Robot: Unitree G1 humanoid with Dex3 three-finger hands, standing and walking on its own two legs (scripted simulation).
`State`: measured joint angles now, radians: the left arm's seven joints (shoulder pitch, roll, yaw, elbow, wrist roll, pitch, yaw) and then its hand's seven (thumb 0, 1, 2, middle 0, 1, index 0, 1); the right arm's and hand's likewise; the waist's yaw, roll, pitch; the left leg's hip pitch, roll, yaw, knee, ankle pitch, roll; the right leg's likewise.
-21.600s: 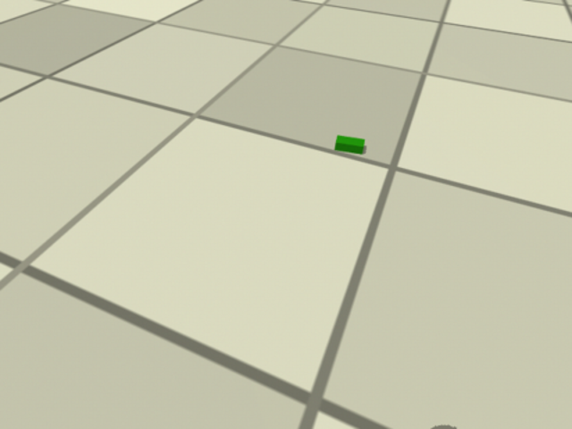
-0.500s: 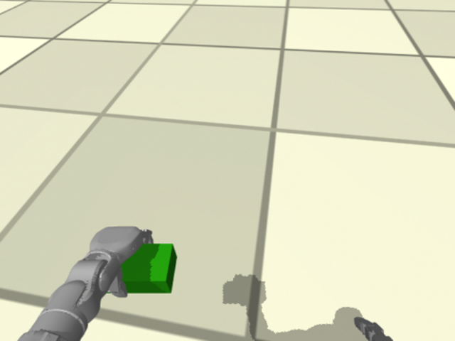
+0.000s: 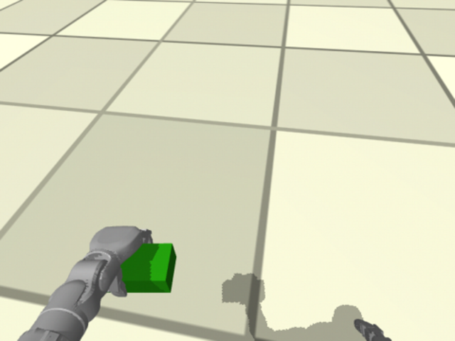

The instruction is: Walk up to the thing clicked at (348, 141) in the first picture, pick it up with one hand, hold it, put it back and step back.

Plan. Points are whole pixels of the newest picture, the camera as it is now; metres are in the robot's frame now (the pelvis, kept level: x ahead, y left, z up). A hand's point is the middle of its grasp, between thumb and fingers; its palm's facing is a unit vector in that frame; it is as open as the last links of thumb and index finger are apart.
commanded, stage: crouch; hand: left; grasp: from above
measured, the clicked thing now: (131, 267) +0.30 +0.21 -0.07
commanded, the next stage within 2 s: none
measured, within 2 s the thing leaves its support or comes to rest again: neither
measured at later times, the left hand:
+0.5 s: hand (131, 280) +0.29 +0.23 -0.12, palm faces -0.49 +0.02 -0.87, open 10.7 cm
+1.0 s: hand (157, 293) +0.34 +0.23 -0.37, palm faces -0.47 +0.05 -0.88, open 10.7 cm
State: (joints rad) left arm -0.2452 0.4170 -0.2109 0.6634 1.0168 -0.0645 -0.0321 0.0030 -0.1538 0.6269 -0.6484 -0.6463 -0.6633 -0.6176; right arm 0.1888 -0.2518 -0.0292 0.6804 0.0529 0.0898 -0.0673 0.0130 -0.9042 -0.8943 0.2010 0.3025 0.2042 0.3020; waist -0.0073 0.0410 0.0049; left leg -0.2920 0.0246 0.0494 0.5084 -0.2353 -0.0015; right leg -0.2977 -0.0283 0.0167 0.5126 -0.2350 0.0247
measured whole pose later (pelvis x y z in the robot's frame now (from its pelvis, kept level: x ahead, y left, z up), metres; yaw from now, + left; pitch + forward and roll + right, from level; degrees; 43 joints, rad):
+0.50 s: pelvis -0.01 +0.00 -0.02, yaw +1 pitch +8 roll +0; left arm -0.33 0.38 -0.19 0.93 1.13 -0.12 0.19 0.00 -0.14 0.61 -0.65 -0.64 -0.66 -0.61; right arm 0.20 -0.25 -0.05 0.69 0.01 0.09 -0.03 0.01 -0.90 -0.89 0.20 0.30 0.21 0.30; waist -0.04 0.01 -0.04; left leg -0.56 0.03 0.03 0.73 -0.32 0.00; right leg -0.55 -0.03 0.00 0.72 -0.32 0.02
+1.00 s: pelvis -0.05 +0.01 -0.22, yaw +0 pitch +33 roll -3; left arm -0.66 0.45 -0.05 1.21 1.22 -0.11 0.38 0.00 -0.15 0.61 -0.65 -0.64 -0.67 -0.61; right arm 0.22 -0.24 -0.06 0.76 -0.07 0.00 -0.01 0.01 -0.90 -0.89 0.20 0.30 0.21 0.30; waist -0.15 0.04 -0.20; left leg -1.66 0.04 -0.02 1.69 -0.60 0.01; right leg -1.62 -0.02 -0.01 1.65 -0.60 0.03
